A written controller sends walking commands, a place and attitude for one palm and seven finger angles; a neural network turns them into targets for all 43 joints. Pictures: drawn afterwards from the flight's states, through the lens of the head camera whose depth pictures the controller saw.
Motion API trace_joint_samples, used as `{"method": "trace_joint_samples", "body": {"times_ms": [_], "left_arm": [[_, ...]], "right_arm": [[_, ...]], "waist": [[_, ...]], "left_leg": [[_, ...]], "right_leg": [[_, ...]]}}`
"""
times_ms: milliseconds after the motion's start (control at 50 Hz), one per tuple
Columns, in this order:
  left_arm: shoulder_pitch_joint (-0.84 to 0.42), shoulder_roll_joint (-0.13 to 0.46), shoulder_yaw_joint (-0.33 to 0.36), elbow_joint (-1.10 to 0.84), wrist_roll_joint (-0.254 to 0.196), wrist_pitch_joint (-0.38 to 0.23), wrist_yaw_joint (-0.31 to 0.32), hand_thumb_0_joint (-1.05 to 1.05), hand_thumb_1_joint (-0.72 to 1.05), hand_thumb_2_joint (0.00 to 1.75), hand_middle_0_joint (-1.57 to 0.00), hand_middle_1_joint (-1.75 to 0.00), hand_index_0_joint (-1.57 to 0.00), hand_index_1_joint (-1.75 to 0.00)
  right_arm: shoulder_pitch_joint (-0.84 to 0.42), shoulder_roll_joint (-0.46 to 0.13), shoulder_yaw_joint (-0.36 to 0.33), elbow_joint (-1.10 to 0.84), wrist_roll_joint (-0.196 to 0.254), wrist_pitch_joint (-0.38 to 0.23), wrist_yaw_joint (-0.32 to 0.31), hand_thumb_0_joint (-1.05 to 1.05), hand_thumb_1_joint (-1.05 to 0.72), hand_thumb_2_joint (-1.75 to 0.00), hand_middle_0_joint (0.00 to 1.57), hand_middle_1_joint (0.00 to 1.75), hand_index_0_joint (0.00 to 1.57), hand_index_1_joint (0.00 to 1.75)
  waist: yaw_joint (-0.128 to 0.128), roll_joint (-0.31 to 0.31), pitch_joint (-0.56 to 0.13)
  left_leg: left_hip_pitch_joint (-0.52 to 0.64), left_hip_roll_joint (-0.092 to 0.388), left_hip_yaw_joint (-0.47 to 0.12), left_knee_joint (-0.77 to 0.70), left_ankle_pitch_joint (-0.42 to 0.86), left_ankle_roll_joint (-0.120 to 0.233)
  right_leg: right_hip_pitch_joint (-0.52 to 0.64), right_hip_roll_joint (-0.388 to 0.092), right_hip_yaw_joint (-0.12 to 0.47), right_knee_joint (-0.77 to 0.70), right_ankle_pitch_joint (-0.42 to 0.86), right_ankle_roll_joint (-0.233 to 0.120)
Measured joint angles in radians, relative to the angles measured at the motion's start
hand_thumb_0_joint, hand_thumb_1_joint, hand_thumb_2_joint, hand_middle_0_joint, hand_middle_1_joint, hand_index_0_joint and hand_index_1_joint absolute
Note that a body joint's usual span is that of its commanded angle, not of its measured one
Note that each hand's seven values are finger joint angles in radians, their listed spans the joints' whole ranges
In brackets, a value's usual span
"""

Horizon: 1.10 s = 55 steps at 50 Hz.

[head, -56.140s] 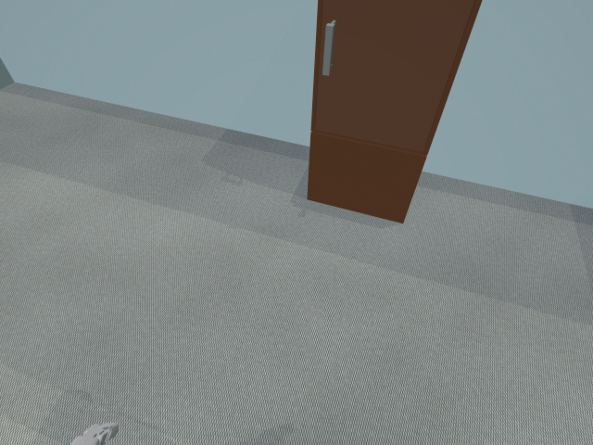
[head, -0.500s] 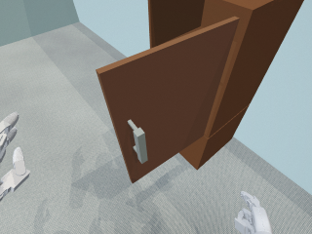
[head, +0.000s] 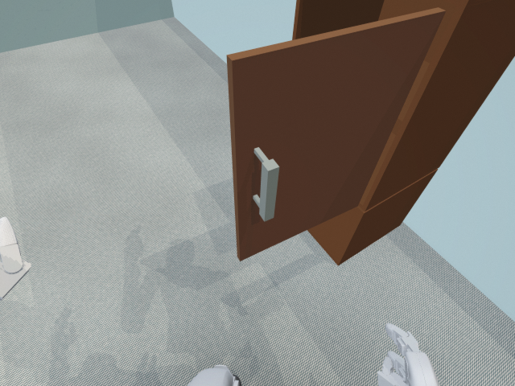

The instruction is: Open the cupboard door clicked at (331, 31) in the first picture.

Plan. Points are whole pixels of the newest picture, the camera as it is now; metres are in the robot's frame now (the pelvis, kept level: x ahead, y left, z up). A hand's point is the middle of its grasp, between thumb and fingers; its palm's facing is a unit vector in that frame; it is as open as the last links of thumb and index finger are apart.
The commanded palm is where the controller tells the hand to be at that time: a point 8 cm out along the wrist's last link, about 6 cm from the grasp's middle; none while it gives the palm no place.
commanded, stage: step back with the hand held close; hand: left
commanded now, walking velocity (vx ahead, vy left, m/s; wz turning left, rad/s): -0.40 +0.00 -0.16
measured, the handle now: (263, 185) +0.48 +0.03 +0.00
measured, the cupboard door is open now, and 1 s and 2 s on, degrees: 86 86 86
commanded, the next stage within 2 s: stop stepping back and stand still in 0.18 s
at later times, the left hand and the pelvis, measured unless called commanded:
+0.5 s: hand (7, 382) +0.10 +0.22 +0.18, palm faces +0.29 -0.81 -0.52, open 7.5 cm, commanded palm +0.03 +0.27 +0.19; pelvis -0.14 -0.01 +0.00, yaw -7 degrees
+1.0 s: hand out of the picture +0.02 +0.18 +0.19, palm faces +0.30 -0.80 -0.53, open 7.5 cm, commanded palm -0.01 +0.23 +0.19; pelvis -0.19 -0.04 +0.01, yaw -8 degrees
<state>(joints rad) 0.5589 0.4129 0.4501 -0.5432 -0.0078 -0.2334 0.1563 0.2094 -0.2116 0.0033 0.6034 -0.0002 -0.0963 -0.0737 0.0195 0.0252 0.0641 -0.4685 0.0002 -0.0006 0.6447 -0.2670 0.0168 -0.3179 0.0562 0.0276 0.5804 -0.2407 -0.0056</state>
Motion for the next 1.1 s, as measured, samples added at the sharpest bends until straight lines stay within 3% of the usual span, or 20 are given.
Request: {"method": "trace_joint_samples", "body": {"times_ms": [80, 120, 180, 240, 300, 360, 420, 480, 520, 580, 640, 700, 740, 800, 840, 880, 920, 960, 1020, 1100], "left_arm": [[-0.002, 0.002, -0.027, -0.005, 0.0, 0.004, 0.005, 0.01, 0.88, 0.9, -0.21, -0.3, -0.21, -0.3], [-0.04, 0.009, -0.031, 0.007, -0.003, 0.011, 0.006, 0.01, 0.88, 0.9, -0.21, -0.3, -0.21, -0.3], [-0.107, 0.02, -0.017, 0.056, -0.001, 0.014, 0.004, 0.01, 0.88, 0.9, -0.21, -0.3, -0.21, -0.3], [-0.102, 0.018, -0.002, 0.072, -0.004, 0.03, 0.001, 0.01, 0.89, 0.9, -0.21, -0.3, -0.21, -0.3], [-0.067, 0.014, -0.003, 0.022, -0.016, 0.042, 0.005, 0.02, 0.89, 0.9, -0.21, -0.3, -0.21, -0.3], [-0.045, 0.006, -0.024, -0.031, -0.029, 0.046, 0.007, 0.02, 0.89, 0.9, -0.21, -0.3, -0.2, -0.3], [-0.043, 0.02, -0.036, -0.054, -0.037, 0.046, 0.006, 0.02, 0.89, 0.9, -0.21, -0.3, -0.2, -0.3], [-0.003, 0.077, 0.019, -0.085, -0.047, 0.035, 0.005, 0.02, 0.89, 0.9, -0.21, -0.3, -0.2, -0.3], [0.021, 0.072, 0.012, -0.08, -0.048, 0.027, -0.004, 0.01, 0.89, 0.9, -0.21, -0.3, -0.21, -0.3], [0.068, 0.094, 0.009, -0.064, -0.049, 0.024, -0.01, 0.01, 0.88, 0.9, -0.21, -0.3, -0.21, -0.3], [0.072, 0.079, 0.025, -0.018, -0.046, 0.021, -0.001, 0.01, 0.88, 0.9, -0.21, -0.3, -0.21, -0.3], [-0.037, 0.033, 0.008, 0.107, -0.042, 0.033, 0.006, 0.01, 0.88, 0.9, -0.21, -0.3, -0.21, -0.3], [-0.092, 0.014, -0.003, 0.179, -0.034, 0.056, 0.01, 0.01, 0.88, 0.9, -0.21, -0.3, -0.21, -0.3], [-0.102, 0.014, -0.02, 0.209, -0.028, 0.078, 0.008, 0.01, 0.89, 0.9, -0.21, -0.3, -0.2, -0.3], [-0.068, 0.022, -0.033, 0.17, -0.02, 0.078, 0.002, 0.02, 0.89, 0.9, -0.21, -0.3, -0.2, -0.3], [-0.021, 0.009, -0.058, 0.108, -0.013, 0.068, -0.01, 0.02, 0.89, 0.9, -0.21, -0.3, -0.2, -0.3], [0.027, -0.013, -0.072, 0.062, -0.008, 0.043, -0.023, 0.02, 0.89, 0.9, -0.21, -0.3, -0.21, -0.3], [0.059, -0.019, -0.064, 0.052, -0.001, 0.008, -0.029, 0.02, 0.88, 0.9, -0.21, -0.3, -0.21, -0.3], [0.032, -0.002, -0.04, 0.104, 0.008, -0.028, -0.022, 0.01, 0.88, 0.9, -0.21, -0.3, -0.21, -0.3], [-0.041, -0.004, -0.026, 0.208, 0.004, -0.032, 0.002, 0.01, 0.88, 0.9, -0.21, -0.3, -0.21, -0.3]], "right_arm": [[-0.009, 0.003, -0.008, 0.034, -0.003, 0.011, -0.002, 0.01, -0.9, -0.9, 0.2, 0.3, 0.2, 0.3], [-0.021, -0.002, -0.007, 0.029, 0.0, 0.012, -0.012, 0.01, -0.9, -0.9, 0.2, 0.3, 0.2, 0.3], [-0.066, 0.011, -0.01, 0.022, -0.005, -0.001, -0.017, 0.01, -0.9, -0.9, 0.2, 0.3, 0.2, 0.3], [-0.075, 0.032, -0.01, 0.009, -0.016, -0.021, -0.002, 0.01, -0.9, -0.9, 0.2, 0.3, 0.2, 0.3], [-0.071, 0.052, 0.0, 0.005, -0.015, -0.036, 0.014, 0.01, -0.9, -0.9, 0.2, 0.3, 0.2, 0.3], [-0.064, 0.064, 0.012, 0.006, -0.014, -0.046, 0.022, 0.01, -0.9, -0.9, 0.2, 0.3, 0.2, 0.3], [-0.055, 0.071, 0.021, -0.005, -0.015, -0.052, 0.022, 0.01, -0.9, -0.9, 0.2, 0.3, 0.2, 0.3], [-0.065, 0.072, 0.035, -0.036, -0.013, -0.042, 0.026, 0.01, -0.9, -0.9, 0.2, 0.3, 0.2, 0.3], [-0.074, 0.04, 0.031, -0.006, -0.015, -0.02, 0.024, 0.01, -0.9, -0.9, 0.2, 0.3, 0.2, 0.3], [0.006, 0.025, 0.021, 0.044, 0.005, 0.006, 0.022, 0.01, -0.9, -0.9, 0.2, 0.3, 0.2, 0.3], [0.079, 0.0, 0.013, 0.068, 0.014, 0.01, 0.007, 0.01, -0.9, -0.9, 0.2, 0.3, 0.2, 0.3], [0.081, -0.024, -0.007, 0.09, 0.013, 0.003, -0.009, 0.01, -0.9, -0.9, 0.2, 0.3, 0.2, 0.3], [0.068, -0.026, -0.012, 0.093, 0.006, -0.007, -0.012, 0.01, -0.9, -0.9, 0.2, 0.3, 0.2, 0.3], [0.063, -0.012, -0.01, 0.074, 0.003, -0.015, -0.011, 0.01, -0.9, -0.9, 0.2, 0.3, 0.2, 0.3], [0.065, -0.003, -0.011, 0.047, 0.007, -0.012, -0.008, 0.01, -0.9, -0.9, 0.2, 0.3, 0.2, 0.3], [0.065, -0.003, -0.015, 0.059, 0.001, -0.003, 0.0, 0.01, -0.9, -0.9, 0.2, 0.3, 0.2, 0.3], [0.07, -0.003, -0.016, 0.091, -0.008, 0.004, 0.007, 0.01, -0.9, -0.9, 0.2, 0.3, 0.2, 0.3], [0.085, -0.001, -0.014, 0.101, -0.01, 0.003, 0.005, 0.01, -0.9, -0.9, 0.2, 0.3, 0.2, 0.3], [0.1, -0.004, -0.02, 0.095, -0.009, -0.014, -0.009, 0.01, -0.9, -0.9, 0.2, 0.3, 0.2, 0.3], [0.082, -0.03, -0.03, 0.085, -0.004, -0.032, -0.018, 0.01, -0.9, -0.9, 0.2, 0.3, 0.2, 0.3]], "waist": [[0.015, -0.026, -0.039], [0.006, -0.029, -0.046], [0.01, -0.035, -0.004], [0.001, -0.013, -0.01], [0.017, -0.022, -0.034], [0.019, -0.036, -0.059], [-0.004, -0.046, -0.073], [-0.003, -0.108, -0.074], [-0.007, -0.049, -0.046], [-0.002, -0.05, -0.086], [-0.012, -0.061, -0.139], [-0.038, -0.045, -0.131], [-0.054, -0.035, -0.113], [-0.078, -0.035, -0.083], [-0.087, -0.04, -0.066], [-0.071, -0.042, -0.063], [-0.039, -0.056, -0.08], [-0.023, -0.061, -0.103], [-0.017, -0.055, -0.116], [-0.016, -0.027, -0.107]], "left_leg": [[0.05, -0.019, 0.018, 0.05, -0.063, -0.022], [0.08, -0.019, 0.017, -0.043, 0.057, 0.004], [0.068, -0.014, 0.033, -0.054, 0.103, 0.047], [0.052, 0.018, 0.029, -0.1, 0.139, 0.049], [0.032, 0.049, 0.05, -0.159, 0.193, 0.041], [0.01, 0.068, 0.063, -0.226, 0.252, 0.029], [-0.02, 0.061, 0.057, -0.291, 0.281, 0.005], [-0.111, 0.024, 0.101, -0.226, 0.192, -0.032], [-0.15, 0.044, 0.066, -0.082, 0.1, -0.033], [-0.095, 0.021, 0.071, 0.042, 0.063, -0.025], [0.043, -0.004, 0.093, -0.04, 0.081, 0.007], [0.068, -0.016, 0.096, -0.039, 0.067, 0.033], [0.087, -0.014, 0.097, -0.065, 0.097, 0.034], [0.101, -0.009, 0.089, -0.096, 0.117, 0.017], [0.056, -0.008, 0.082, -0.02, -0.005, 0.006], [-0.032, -0.019, 0.042, 0.222, -0.111, -0.014], [-0.089, -0.029, 0.023, 0.433, -0.081, -0.03], [-0.098, -0.014, 0.022, 0.5, -0.017, -0.036], [-0.048, 0.011, 0.033, 0.403, 0.009, -0.032], [0.077, 0.02, 0.062, 0.144, -0.038, -0.01]], "right_leg": [[-0.015, -0.016, 0.019, -0.027, 0.033, 0.013], [-0.043, -0.019, 0.013, -0.018, 0.045, 0.024], [-0.099, 0.005, 0.035, 0.164, -0.093, 0.024], [-0.109, 0.045, 0.023, 0.384, -0.168, 0.02], [-0.053, 0.032, 0.002, 0.437, -0.205, 0.02], [0.052, 0.007, -0.025, 0.327, -0.26, 0.011], [0.185, 0.0, -0.068, 0.086, -0.297, -0.013], [0.267, -0.046, -0.05, -0.177, -0.208, -0.07], [0.259, -0.01, -0.048, -0.137, -0.209, -0.063], [0.291, -0.016, -0.031, -0.118, -0.235, -0.04], [0.282, -0.034, -0.031, -0.025, -0.27, -0.026], [0.17, -0.048, -0.042, 0.229, -0.268, 0.012], [0.09, -0.047, -0.046, 0.319, -0.294, 0.003], [0.058, -0.05, -0.089, 0.206, -0.285, -0.013], [0.054, -0.052, -0.111, 0.126, -0.209, -0.042], [0.032, -0.049, -0.121, 0.13, -0.141, -0.084], [0.031, -0.046, -0.106, 0.088, -0.11, -0.1], [0.046, -0.043, -0.099, 0.009, -0.066, -0.099], [0.066, -0.05, -0.109, -0.086, -0.013, -0.098], [0.073, -0.066, -0.123, -0.137, 0.017, -0.092]]}}
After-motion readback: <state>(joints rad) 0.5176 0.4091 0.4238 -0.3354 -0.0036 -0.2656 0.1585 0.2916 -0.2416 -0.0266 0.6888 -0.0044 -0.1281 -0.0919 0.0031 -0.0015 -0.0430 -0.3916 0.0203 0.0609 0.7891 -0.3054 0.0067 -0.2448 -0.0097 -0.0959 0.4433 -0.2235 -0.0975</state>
